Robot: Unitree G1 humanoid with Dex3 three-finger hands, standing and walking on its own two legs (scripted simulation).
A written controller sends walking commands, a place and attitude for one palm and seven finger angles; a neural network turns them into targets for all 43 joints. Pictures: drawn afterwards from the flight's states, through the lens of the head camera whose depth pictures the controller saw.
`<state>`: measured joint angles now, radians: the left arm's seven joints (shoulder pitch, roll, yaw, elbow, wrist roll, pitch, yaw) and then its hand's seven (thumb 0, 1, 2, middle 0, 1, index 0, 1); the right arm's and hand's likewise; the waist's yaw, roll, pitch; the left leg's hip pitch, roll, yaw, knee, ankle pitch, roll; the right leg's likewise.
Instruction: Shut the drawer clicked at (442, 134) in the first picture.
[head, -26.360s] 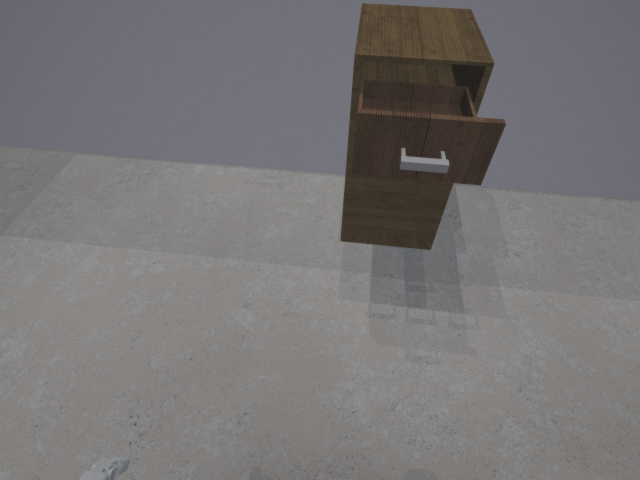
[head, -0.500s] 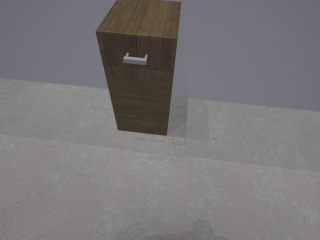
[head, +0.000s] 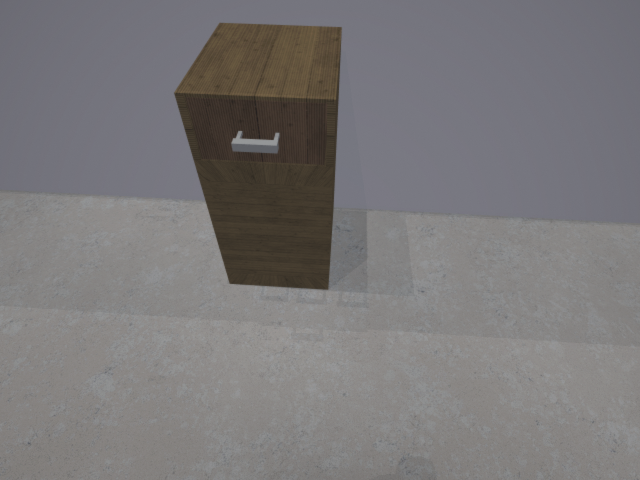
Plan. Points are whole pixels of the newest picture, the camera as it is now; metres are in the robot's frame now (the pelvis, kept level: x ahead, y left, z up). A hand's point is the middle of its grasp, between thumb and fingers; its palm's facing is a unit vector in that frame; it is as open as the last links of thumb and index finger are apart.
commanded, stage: let the arm hang, fingers relaxed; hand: left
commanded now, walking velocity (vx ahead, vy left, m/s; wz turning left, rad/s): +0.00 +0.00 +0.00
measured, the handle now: (256, 140) +0.88 +0.20 -0.09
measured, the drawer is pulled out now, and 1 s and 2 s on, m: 0.00 0.00 0.00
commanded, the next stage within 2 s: look to check the result in 0.08 s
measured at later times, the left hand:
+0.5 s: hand out of the picture +0.02 +0.18 -0.17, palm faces +0.02 -0.97 -0.24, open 7.4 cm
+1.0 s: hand out of the picture +0.05 +0.17 -0.17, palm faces +0.01 -0.97 -0.24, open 7.4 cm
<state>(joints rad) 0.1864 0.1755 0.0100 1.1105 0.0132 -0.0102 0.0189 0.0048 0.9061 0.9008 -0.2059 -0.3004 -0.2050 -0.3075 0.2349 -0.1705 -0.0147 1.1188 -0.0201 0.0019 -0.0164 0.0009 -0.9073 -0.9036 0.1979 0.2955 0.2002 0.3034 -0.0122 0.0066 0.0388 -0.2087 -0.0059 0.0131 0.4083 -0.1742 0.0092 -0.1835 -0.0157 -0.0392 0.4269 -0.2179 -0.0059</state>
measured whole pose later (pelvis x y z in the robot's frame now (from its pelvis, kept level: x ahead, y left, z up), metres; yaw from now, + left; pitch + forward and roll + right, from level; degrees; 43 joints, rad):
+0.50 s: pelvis +0.02 -0.01 +0.00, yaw +0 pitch -2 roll +0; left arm 0.23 0.18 0.02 1.15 0.01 -0.01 0.02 0.01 0.91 0.90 -0.20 -0.29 -0.20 -0.30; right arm 0.23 -0.18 -0.02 1.15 -0.02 0.01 -0.02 0.00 -0.91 -0.90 0.20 0.30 0.20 0.30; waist 0.00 0.02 0.06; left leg -0.17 0.01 0.01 0.38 -0.19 -0.01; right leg -0.14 0.00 -0.04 0.40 -0.23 -0.02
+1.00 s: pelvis +0.02 -0.02 +0.00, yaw +0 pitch -2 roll +0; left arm 0.21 0.19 0.02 1.14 0.01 -0.02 0.02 0.01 0.91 0.90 -0.20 -0.29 -0.20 -0.30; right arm 0.23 -0.19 -0.02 1.15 -0.02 0.00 -0.03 0.00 -0.91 -0.90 0.20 0.30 0.20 0.30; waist -0.01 0.01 0.05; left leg -0.15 0.02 0.01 0.37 -0.19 -0.02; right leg -0.12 0.02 -0.04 0.38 -0.23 -0.03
